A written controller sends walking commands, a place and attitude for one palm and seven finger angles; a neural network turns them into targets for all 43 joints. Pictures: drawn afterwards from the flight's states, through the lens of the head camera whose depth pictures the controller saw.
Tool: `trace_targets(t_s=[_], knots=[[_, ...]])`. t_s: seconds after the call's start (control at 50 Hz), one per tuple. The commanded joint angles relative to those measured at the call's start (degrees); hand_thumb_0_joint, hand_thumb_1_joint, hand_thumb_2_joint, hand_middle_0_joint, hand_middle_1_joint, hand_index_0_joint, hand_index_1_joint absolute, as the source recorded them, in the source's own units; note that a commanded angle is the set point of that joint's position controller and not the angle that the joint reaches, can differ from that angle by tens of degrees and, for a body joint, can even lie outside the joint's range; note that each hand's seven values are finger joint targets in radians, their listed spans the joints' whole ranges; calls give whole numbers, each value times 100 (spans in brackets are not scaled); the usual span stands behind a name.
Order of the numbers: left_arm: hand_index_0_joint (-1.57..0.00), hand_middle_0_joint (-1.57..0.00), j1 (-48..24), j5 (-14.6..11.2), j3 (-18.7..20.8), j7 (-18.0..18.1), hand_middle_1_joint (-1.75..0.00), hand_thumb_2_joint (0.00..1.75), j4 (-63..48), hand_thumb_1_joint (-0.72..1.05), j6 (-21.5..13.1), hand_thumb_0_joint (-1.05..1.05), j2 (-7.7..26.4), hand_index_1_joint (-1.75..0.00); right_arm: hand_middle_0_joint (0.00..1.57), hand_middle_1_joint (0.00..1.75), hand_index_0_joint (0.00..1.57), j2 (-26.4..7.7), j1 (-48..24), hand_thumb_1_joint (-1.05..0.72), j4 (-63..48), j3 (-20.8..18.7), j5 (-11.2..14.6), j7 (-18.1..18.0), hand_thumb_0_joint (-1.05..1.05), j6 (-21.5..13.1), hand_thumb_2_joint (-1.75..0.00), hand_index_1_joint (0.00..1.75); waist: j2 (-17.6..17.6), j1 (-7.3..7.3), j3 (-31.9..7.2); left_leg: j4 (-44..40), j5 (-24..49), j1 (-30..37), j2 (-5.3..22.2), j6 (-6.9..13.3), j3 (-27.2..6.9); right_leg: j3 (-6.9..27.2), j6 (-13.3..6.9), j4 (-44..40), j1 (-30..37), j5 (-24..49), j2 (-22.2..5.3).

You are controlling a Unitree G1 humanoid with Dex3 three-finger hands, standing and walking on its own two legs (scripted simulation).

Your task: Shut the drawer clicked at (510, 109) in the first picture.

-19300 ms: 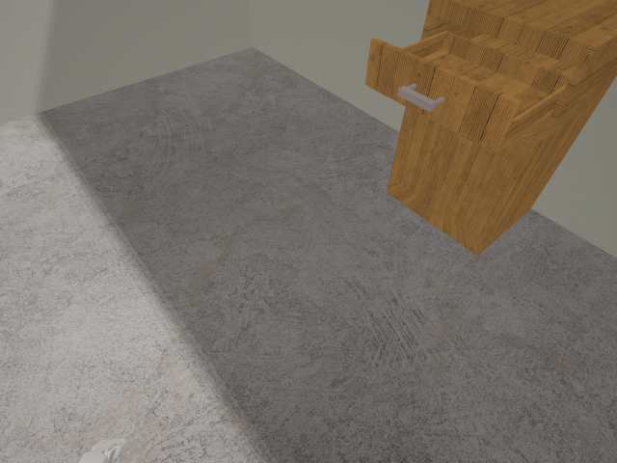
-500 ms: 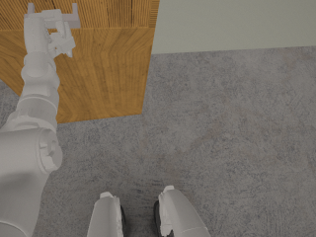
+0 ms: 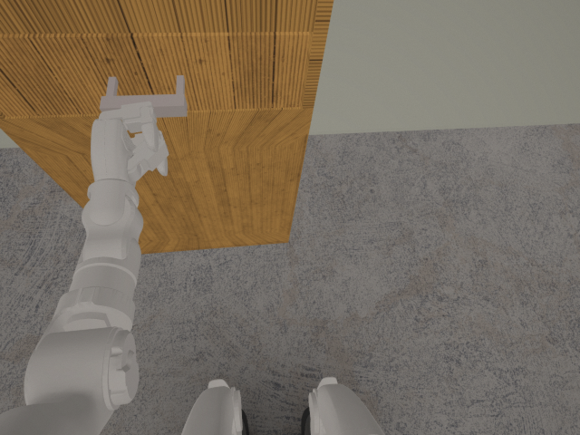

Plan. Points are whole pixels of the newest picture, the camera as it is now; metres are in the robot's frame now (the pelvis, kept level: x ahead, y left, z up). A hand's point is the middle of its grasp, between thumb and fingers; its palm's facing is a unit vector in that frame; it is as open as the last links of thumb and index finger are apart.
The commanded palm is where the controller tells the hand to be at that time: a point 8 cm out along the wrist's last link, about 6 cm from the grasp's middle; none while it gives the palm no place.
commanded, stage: draw the hand back to the body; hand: left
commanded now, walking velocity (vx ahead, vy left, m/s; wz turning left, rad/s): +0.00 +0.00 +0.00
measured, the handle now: (146, 95) +0.58 +0.18 +0.04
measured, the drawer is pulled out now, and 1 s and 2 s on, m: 0.00 0.00 0.00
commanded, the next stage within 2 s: step back with the hand held close in 1.28 s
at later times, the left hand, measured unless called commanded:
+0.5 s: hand (86, 235) +0.32 +0.17 +0.14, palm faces +0.08 -0.98 -0.18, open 3.3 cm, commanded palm +0.29 +0.23 +0.16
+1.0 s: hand out of the picture +0.21 +0.23 +0.22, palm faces +0.36 -0.87 -0.34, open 3.3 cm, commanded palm +0.15 +0.27 +0.25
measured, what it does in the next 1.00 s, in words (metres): rises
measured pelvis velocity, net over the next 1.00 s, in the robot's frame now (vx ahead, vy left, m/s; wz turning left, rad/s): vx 0.01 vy -0.01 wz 0.03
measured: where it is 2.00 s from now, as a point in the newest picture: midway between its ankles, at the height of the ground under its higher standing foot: outside the picture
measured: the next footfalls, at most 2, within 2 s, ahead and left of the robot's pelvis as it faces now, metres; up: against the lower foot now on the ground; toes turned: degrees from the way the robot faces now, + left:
none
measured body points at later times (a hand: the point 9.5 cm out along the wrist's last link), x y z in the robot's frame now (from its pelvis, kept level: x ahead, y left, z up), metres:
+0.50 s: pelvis +0.01 -0.01 +0.06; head +0.04 -0.02 +0.51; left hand +0.31 +0.23 +0.15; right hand +0.19 -0.24 -0.03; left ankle +0.00 +0.10 -0.65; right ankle -0.02 -0.12 -0.65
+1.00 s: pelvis +0.01 -0.01 +0.09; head -0.01 -0.03 +0.54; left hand +0.18 +0.27 +0.24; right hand +0.21 -0.21 +0.00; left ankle +0.00 +0.10 -0.65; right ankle -0.02 -0.12 -0.65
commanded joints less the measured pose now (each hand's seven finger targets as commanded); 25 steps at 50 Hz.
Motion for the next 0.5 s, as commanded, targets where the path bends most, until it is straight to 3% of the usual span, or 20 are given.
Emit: trace_targets(t_s=[0.0,0.02,0.04,0.06,0.08,0.1,0.16,0.18,0.24,0.28,0.38,0.4,0.42,0.44,0.48], knots=[[-140,-140,-443,-326,5,-104,-160,90,-2844,90,-105,0,814,-160,20,30,20,-870,917,-90,-702,-388,162,-19,0,-123,-90,30,767,376,-3941,-804,5002,3835,-123,-57,-353,124,-25,-859,2182,4279,149],[-140,-140,-85,-393,-9,-106,-160,90,-3139,90,33,0,803,-160,20,30,20,-854,856,-90,-752,-387,203,-24,0,-128,-90,30,495,406,-3759,-911,4941,3665,-126,-29,-300,137,-5,-943,2500,4530,131],[-140,-140,317,-452,-118,-116,-160,90,-3188,90,194,0,637,-160,20,30,20,-824,754,-90,-829,-373,249,-31,0,-136,-90,30,133,397,-3352,-1043,4568,3352,-165,14,-218,134,18,-1075,2762,4603,123],[-140,-140,504,-519,-31,-78,-160,90,-3298,90,309,0,703,-160,20,30,20,-833,664,-90,-851,-368,280,-73,0,-150,-90,30,-278,372,-2979,-1173,4142,3016,-183,54,-145,161,46,-1185,3027,4682,107],[-140,-140,803,-533,27,-57,-160,90,-3359,90,396,0,770,-160,20,30,20,-855,591,-90,-902,-348,299,-112,0,-172,-90,30,-380,425,-2727,-1276,3884,2873,-211,59,-110,180,41,-1232,3170,4643,91],[-140,-140,793,-539,-172,-43,-160,90,-3480,90,460,0,567,-160,20,30,20,-826,486,-90,-916,-320,330,-133,0,-187,-90,30,-378,334,-2419,-1418,3479,2857,-240,61,-72,162,64,-1362,3103,4403,91],[-140,-140,978,-552,-331,-24,-160,90,-3833,90,451,0,419,-160,20,30,20,-807,223,-90,-942,-289,357,-206,0,-283,-90,30,-151,340,-1774,-1681,2875,3032,-254,43,-117,118,21,-1601,2864,3477,128],[-140,-140,913,-552,-389,-56,-160,90,-4118,90,406,0,437,-160,20,30,20,-794,158,-90,-960,-287,354,-242,0,-323,-90,30,85,349,-1766,-1682,3092,3220,-264,52,-86,152,-4,-1626,2934,3605,113],[-140,-140,1518,-646,-498,-279,-160,90,-4505,90,466,0,367,-160,20,30,20,-751,109,-90,-983,-276,346,-282,0,-442,-90,30,148,417,-1993,-1691,3991,3697,-233,51,-106,153,36,-1660,3286,4391,47],[-140,-140,1675,-711,-631,-451,-160,90,-4769,90,547,0,318,-160,20,30,20,-748,-44,-90,-1046,-255,373,-315,0,-525,-90,30,294,428,-1941,-1796,4006,3928,-218,43,-174,123,19,-1738,3271,4177,48],[-140,-140,2318,-898,-407,-629,-160,90,-5122,90,890,0,491,-160,20,30,20,-764,-558,-90,-1236,-158,425,-424,0,-715,-90,30,12,576,-1380,-2217,3036,3826,-294,46,-210,64,-17,-2063,3509,3551,33],[-140,-140,2728,-221,-580,-144,-160,90,-5409,90,1114,0,1006,-160,20,30,20,-670,-949,-90,-1265,-180,419,-547,0,-534,-90,30,-37,855,-1375,-2521,2988,4229,-339,52,-152,326,-41,-2431,3746,3358,-122],[-140,-140,2922,-181,-667,96,-160,90,-5558,90,1296,0,747,-160,20,30,20,-609,-1017,-90,-1367,-129,403,-619,0,-476,-90,30,-86,757,-1125,-2706,2788,4296,-323,49,-133,289,-24,-2603,3797,3212,-148],[-140,-140,3058,-173,-707,208,-160,90,-5639,90,1422,0,678,-160,20,30,20,-600,-1096,-90,-1406,-102,411,-663,0,-472,-90,30,-160,765,-881,-2814,2539,4243,-319,39,-152,276,-18,-2711,3781,2982,-161],[-140,-140,3130,-114,-672,386,-160,90,-5799,90,1611,0,798,-160,20,30,20,-622,-1288,-90,-1354,-42,393,-758,0,-436,-90,30,-249,790,-565,-3037,2341,4329,-313,74,-157,282,-28,-2948,3919,2760,-160]])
